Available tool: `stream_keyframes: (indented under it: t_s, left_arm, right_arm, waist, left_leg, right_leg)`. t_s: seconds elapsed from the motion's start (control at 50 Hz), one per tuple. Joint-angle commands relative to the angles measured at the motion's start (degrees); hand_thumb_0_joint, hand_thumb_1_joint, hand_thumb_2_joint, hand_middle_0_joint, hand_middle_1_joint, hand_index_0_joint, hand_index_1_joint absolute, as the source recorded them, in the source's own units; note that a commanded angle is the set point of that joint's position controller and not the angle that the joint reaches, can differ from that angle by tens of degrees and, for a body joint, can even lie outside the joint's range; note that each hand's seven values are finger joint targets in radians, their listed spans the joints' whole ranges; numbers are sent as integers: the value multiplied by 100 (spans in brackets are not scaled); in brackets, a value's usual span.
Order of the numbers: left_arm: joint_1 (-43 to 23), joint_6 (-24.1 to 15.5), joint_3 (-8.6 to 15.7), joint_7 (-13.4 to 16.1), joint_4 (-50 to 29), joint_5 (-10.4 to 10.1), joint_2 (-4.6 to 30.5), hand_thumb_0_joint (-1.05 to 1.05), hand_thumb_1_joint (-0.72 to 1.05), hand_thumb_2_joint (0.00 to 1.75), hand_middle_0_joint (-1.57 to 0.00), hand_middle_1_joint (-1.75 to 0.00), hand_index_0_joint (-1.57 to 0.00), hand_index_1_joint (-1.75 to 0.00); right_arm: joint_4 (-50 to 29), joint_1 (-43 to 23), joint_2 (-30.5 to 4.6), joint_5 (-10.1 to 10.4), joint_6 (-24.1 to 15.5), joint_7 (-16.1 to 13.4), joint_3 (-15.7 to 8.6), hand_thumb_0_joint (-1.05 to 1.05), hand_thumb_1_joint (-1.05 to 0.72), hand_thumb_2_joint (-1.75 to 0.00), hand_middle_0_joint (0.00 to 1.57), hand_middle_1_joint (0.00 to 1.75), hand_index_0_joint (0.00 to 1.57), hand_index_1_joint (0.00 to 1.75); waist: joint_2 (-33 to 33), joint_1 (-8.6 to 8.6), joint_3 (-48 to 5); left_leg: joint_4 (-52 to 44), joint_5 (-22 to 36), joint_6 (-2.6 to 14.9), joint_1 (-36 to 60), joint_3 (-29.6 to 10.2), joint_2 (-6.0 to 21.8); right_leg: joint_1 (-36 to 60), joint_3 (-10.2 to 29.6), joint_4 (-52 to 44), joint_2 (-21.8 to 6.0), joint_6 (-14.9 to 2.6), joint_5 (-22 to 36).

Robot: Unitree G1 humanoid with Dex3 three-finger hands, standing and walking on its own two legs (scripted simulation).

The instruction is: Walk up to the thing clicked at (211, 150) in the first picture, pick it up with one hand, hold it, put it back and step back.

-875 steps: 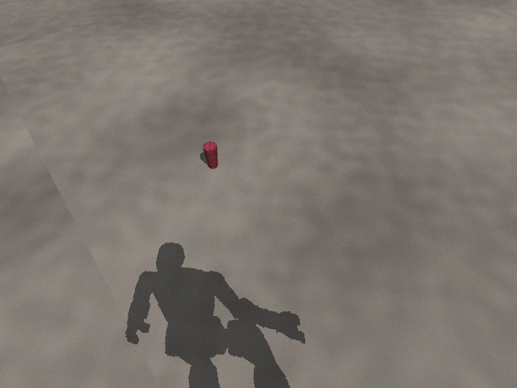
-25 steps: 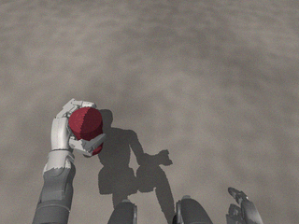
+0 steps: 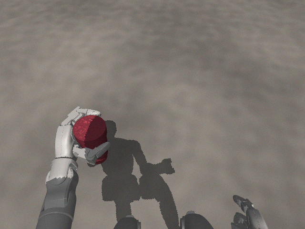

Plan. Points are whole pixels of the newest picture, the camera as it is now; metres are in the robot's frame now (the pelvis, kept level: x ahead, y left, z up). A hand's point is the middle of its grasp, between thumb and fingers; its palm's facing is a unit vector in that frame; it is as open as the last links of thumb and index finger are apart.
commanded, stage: lift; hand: left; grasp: from the side
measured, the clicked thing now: (94, 143) +0.33 +0.18 +0.02
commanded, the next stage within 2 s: hold in 0.04 s
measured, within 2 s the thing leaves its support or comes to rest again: neither
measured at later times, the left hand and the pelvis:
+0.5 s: hand (92, 133) +0.33 +0.17 +0.07, palm faces +0.06 -1.00 +0.00, open 10.1 cm; pelvis +0.00 +0.00 +0.01, yaw +0 degrees
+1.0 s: hand (92, 133) +0.32 +0.17 +0.08, palm faces +0.06 -1.00 +0.01, open 10.1 cm; pelvis +0.00 +0.00 +0.02, yaw +0 degrees
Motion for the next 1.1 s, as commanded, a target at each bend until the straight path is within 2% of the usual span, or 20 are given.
stream_keyframes:
  t_s: [0.0, 0.08, 0.18, 0.32, 0.34, 0.36, 0.5, 0.58, 0.6, 0.68, 0.72, 0.76, 0.8, 0.84, 0.86, 0.9, 0.92, 0.94, 0.98, 1.08]
  left_arm:
    - [-1566, -462, 383, -7, -1400, -122, 757, 0, 14, 126, -124, -141, -126, -140]
    - [-1436, -486, 325, -8, -1233, -65, 706, 0, 16, 127, -126, -142, -128, -142]
    - [-1334, -468, 301, -74, -1333, -92, 701, 0, 14, 115, -124, -137, -127, -136]
    - [-1352, -470, 314, -6, -1255, -80, 659, 0, 13, 115, -123, -135, -125, -134]
    - [-1346, -473, 402, -2, -1315, -91, 726, 0, 16, 116, -123, -136, -125, -135]
    - [-1365, -470, 269, -13, -1323, -78, 640, 0, 15, 116, -124, -137, -126, -136]
    - [-1397, -455, 318, -56, -1443, -116, 670, 0, 16, 116, -124, -136, -126, -135]
    - [-1300, -390, 309, -17, -1499, -130, 661, 0, 14, 116, -124, -137, -126, -136]
    - [-1348, -374, 378, -7, -1410, -118, 727, 0, 13, 116, -125, -138, -128, -137]
    - [-1367, -348, 205, -19, -1214, -89, 534, 0, 13, 116, -124, -137, -126, -136]
    - [-1487, -362, 376, 7, -1231, -89, 677, 0, 16, 116, -123, -136, -126, -135]
    - [-1488, -391, 234, -23, -1309, -70, 594, 0, 18, 116, -125, -138, -127, -137]
    - [-1547, -418, 257, -3, -1470, -37, 674, 0, 20, 117, -124, -137, -126, -136]
    - [-1404, -396, 257, -8, -1338, -43, 632, 0, 19, 117, -124, -137, -126, -136]
    - [-1519, -390, 126, -3, -1439, -62, 535, 0, 16, 115, -124, -136, -126, -135]
    - [-1376, -378, 353, 20, -1031, -100, 603, 0, 15, 116, -123, -136, -125, -135]
    - [-1316, -380, 259, 12, -979, -110, 496, 0, 16, 116, -124, -137, -127, -136]
    - [-1374, -386, 360, 21, -939, -89, 601, 0, 17, 118, -126, -139, -128, -138]
    - [-1466, -447, 189, -16, -1048, -81, 489, 0, 18, 118, -125, -138, -127, -137]
    - [-1738, -568, 224, -56, -1571, -79, 696, 0, 19, 117, -126, -139, -128, -138]
  right_arm:
    - [-705, -89, -742, 18, -253, -49, -309, 0, -90, -90, 20, 30, 20, 30]
    - [-714, -130, -776, 18, -239, -51, -333, 0, -90, -90, 20, 30, 20, 30]
    - [-725, -131, -735, 15, -215, -51, -306, 0, -91, -90, 20, 30, 20, 30]
    - [-750, -222, -733, 19, -201, -41, -304, 0, -91, -90, 20, 30, 20, 30]
    - [-732, -165, -745, 16, -202, -56, -321, 0, -91, -90, 20, 30, 20, 30]
    - [-733, -167, -749, 23, -205, -58, -312, 0, -91, -90, 20, 30, 20, 30]
    - [-744, -210, -746, 36, -207, -49, -315, 0, -91, -90, 20, 30, 20, 30]
    - [-726, -164, -750, 39, -211, -58, -302, 0, -91, -90, 20, 30, 20, 30]
    - [-703, -181, -731, 39, -201, -69, -292, 0, -91, -90, 20, 30, 20, 30]
    - [-702, -265, -730, 41, -194, -70, -297, 0, -90, -90, 20, 30, 20, 30]
    - [-672, -169, -747, 23, -199, -67, -319, 0, -90, -90, 20, 30, 20, 30]
    - [-686, -176, -755, 15, -212, -41, -320, 0, -91, -90, 20, 30, 20, 30]
    - [-703, -177, -749, 12, -199, -53, -319, 0, -90, -90, 20, 30, 20, 30]
    - [-689, -159, -766, 13, -206, -36, -324, 0, -91, -90, 20, 30, 20, 30]
    - [-709, -206, -754, 19, -214, -30, -307, 0, -91, -90, 20, 30, 20, 30]
    - [-646, -182, -766, 22, -205, -27, -331, 0, -90, -90, 20, 30, 20, 30]
    - [-667, -263, -743, 33, -216, -11, -305, 0, -91, -90, 20, 30, 20, 30]
    - [-668, -257, -779, 16, -224, 0, -336, 0, -90, -90, 20, 30, 20, 30]
    - [-687, -248, -741, 9, -217, 8, -316, 0, -90, -90, 20, 30, 20, 30]
    - [-722, -237, -749, 19, -250, -7, -304, 0, -91, -90, 20, 30, 20, 30]
  waist:
    - [80, -32, -1694]
    - [26, -48, -1439]
    - [38, -28, -1654]
    - [3, -28, -1336]
    - [27, -12, -1565]
    - [-23, -69, -1411]
    - [25, -11, -1415]
    - [17, -7, -1580]
    - [-58, -12, -1432]
    - [-123, -76, -1015]
    - [-58, -45, -1237]
    - [88, -45, -1265]
    - [201, 6, -1582]
    - [190, 1, -1465]
    - [193, -7, -1364]
    - [-45, -24, -1226]
    - [-84, -20, -952]
    - [-84, -20, -1012]
    - [3, -54, -1101]
    - [143, 8, -1590]
  left_leg:
    - [-941, 1447, 75, 641, 61, -155]
    - [-1066, 1343, 63, 703, 40, -142]
    - [-1050, 1649, 76, 825, 94, -172]
    - [-1227, 1229, 79, 803, 104, -171]
    - [-1198, 1419, 78, 900, 116, -165]
    - [-1206, 1457, 82, 929, 120, -176]
    - [-1359, 1353, 59, 1017, 60, -158]
    - [-1312, 1798, 62, 1155, 97, -169]
    - [-1308, 1732, 83, 1085, 99, -176]
    - [-1394, 1455, 94, 991, 107, -161]
    - [-1389, 1536, 81, 1052, 89, -150]
    - [-1452, 1528, 58, 1165, 61, -145]
    - [-1427, 1812, 37, 1367, 82, -153]
    - [-1464, 1978, 1, 1352, 29, -130]
    - [-1508, 1818, 7, 1340, 25, -120]
    - [-1495, 1599, 36, 1110, 1, -109]
    - [-1544, 1326, 51, 979, 11, -118]
    - [-1554, 1221, 60, 942, 6, -104]
    - [-1531, 1239, 59, 1001, 34, -129]
    - [-1505, 1559, 36, 1328, 40, -155]
  right_leg:
    - [1229, -5, -726, 173, -157, 1380]
    - [1152, -42, -783, 191, -169, 1236]
    - [1526, 11, -861, 166, -139, 1620]
    - [1451, -3, -1028, 170, -137, 1198]
    - [1556, 10, -1017, 167, -133, 1395]
    - [1538, 12, -1038, 172, -125, 1450]
    - [1590, -39, -1100, 201, -149, 1277]
    - [1860, -9, -1112, 181, -135, 1758]
    - [1793, -4, -1157, 170, -115, 1719]
    - [1512, -12, -1233, 169, -124, 1448]
    - [1616, -20, -1180, 171, -133, 1484]
    - [1611, -48, -1155, 192, -156, 1432]
    - [1768, -26, -1135, 190, -165, 1685]
    - [1743, -80, -1089, 207, -187, 1744]
    - [1684, -82, -1125, 220, -180, 1609]
    - [1620, -102, -1156, 218, -164, 1427]
    - [1507, -99, -1206, 216, -159, 1202]
    - [1474, -96, -1181, 220, -163, 1116]
    - [1490, -77, -1190, 206, -160, 1142]
    - [1793, -46, -1180, 195, -167, 1429]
